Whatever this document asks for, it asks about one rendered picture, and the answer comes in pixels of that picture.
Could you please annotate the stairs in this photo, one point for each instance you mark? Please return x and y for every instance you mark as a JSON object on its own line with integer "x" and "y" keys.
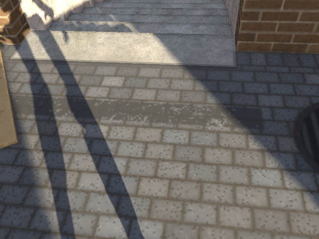
{"x": 207, "y": 17}

